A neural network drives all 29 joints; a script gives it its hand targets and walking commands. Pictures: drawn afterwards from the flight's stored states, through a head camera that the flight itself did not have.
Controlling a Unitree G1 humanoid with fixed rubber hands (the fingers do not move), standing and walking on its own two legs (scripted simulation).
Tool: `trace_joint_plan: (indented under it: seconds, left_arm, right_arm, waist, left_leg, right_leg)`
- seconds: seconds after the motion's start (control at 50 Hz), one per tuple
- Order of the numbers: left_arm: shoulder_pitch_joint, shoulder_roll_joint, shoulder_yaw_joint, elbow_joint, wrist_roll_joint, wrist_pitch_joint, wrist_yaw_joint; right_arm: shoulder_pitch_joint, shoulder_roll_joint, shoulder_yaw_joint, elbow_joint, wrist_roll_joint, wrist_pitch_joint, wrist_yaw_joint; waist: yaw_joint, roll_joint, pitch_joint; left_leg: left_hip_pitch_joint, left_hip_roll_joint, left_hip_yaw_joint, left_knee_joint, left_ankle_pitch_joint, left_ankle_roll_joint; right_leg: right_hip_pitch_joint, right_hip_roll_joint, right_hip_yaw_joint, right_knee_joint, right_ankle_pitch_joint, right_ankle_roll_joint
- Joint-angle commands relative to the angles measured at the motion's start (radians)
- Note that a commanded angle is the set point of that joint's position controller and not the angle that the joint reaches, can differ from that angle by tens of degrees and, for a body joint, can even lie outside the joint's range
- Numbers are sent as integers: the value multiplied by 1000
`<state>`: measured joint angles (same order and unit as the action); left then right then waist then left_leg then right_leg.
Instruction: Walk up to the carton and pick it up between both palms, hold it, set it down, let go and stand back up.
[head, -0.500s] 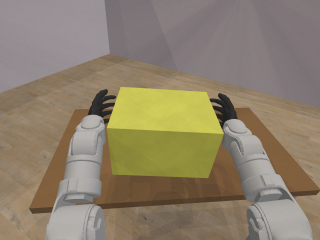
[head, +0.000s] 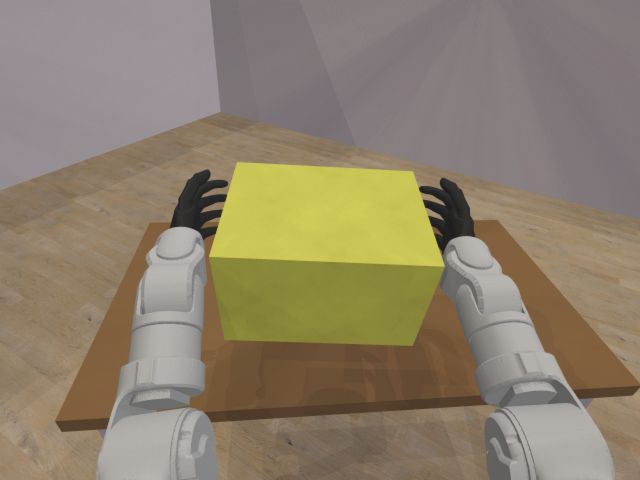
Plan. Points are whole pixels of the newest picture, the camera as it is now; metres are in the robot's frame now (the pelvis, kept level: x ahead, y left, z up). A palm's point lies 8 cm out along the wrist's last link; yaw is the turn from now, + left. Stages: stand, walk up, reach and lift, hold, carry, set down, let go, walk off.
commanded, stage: set down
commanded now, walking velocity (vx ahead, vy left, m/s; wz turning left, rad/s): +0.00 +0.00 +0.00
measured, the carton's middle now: (322, 251) +0.38 +0.01 +0.16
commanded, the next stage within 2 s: none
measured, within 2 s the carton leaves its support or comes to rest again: neither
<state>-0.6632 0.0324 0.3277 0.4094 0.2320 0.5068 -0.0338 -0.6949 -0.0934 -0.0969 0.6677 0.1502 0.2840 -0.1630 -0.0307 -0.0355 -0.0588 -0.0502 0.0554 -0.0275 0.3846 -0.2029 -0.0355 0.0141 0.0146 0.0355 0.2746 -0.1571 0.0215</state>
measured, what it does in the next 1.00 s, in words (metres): stands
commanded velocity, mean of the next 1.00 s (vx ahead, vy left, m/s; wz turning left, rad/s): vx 0.00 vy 0.00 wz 0.00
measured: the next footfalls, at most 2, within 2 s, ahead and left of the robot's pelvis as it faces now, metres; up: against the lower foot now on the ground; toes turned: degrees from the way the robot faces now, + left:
none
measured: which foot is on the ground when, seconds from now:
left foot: down 0.00-1.00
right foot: down 0.00-1.00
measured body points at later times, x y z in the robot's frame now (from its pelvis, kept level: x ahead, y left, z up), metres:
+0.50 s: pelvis +0.02 +0.00 +0.00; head -0.01 +0.02 +0.45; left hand +0.40 +0.18 +0.14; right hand +0.39 -0.16 +0.13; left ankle +0.02 +0.14 -0.75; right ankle +0.01 -0.14 -0.75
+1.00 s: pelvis +0.02 +0.00 +0.00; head +0.03 +0.03 +0.45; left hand +0.41 +0.18 +0.11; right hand +0.42 -0.16 +0.11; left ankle +0.02 +0.14 -0.75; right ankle +0.01 -0.14 -0.75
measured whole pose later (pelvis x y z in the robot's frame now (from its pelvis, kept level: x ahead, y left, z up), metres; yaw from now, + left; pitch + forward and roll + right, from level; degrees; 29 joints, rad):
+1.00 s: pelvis +0.02 +0.00 +0.00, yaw +0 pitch -1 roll -1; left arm -0.50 -0.01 0.30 0.36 0.25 0.27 -0.02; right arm -0.56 -0.06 -0.09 0.68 0.11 0.00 -0.13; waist 0.00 -0.04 0.01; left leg -0.14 0.05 -0.03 0.36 -0.21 -0.04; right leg -0.08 0.01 0.03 0.27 -0.17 0.02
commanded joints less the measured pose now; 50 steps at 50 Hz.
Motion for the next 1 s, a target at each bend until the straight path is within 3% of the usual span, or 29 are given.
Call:
trace_joint_plan:
  seconds: [0.0, 0.08, 0.2, 0.26, 0.38, 0.62, 0.98]
  left_arm:
    - [-548, -566, -333, -58, -9, -55, -208]
    - [-498, -561, -366, -99, -13, -79, -208]
    - [-486, -595, -496, -231, -79, -152, -154]
    - [-482, -607, -551, -275, -109, -180, -126]
    - [-471, -609, -568, -256, -121, -205, -103]
    - [-423, -576, -449, -102, -51, -228, -116]
    - [-368, -573, -440, -84, -44, -318, -91]
  right_arm:
    - [-685, 574, 239, -212, -60, -156, 157]
    - [-677, 545, 266, -276, -67, -211, 157]
    - [-692, 556, 387, -416, -23, -290, 147]
    - [-692, 555, 424, -467, -2, -313, 140]
    - [-644, 558, 423, -426, -8, -324, 140]
    - [-611, 517, 335, -271, -79, -338, 174]
    - [-513, 505, 296, -195, -140, -388, 201]
  waist:
    - [1, 38, -111]
    - [9, 51, -156]
    - [26, 62, -346]
    - [31, 68, -400]
    - [36, 59, -371]
    - [68, 44, -266]
    - [77, 67, -387]
  left_leg:
    - [75, -98, 75, -167, 110, 18]
    - [110, -98, 87, -142, 211, 5]
    - [199, -95, 75, -52, 467, -26]
    - [219, -93, 67, -21, 537, -35]
    - [190, -90, 68, -29, 481, -31]
    - [115, -86, 86, -83, 347, -13]
    - [138, -73, 95, -41, 515, -38]
  right_leg:
    - [11, 20, -113, -71, -32, 32]
    - [35, 27, -127, -61, 38, 29]
    - [66, 48, -134, -31, 238, 17]
    - [60, 53, -129, -22, 289, 13]
    - [28, 47, -119, -27, 255, 9]
    - [-15, 37, -119, -43, 133, 7]
    - [-22, 50, -120, -14, 291, 4]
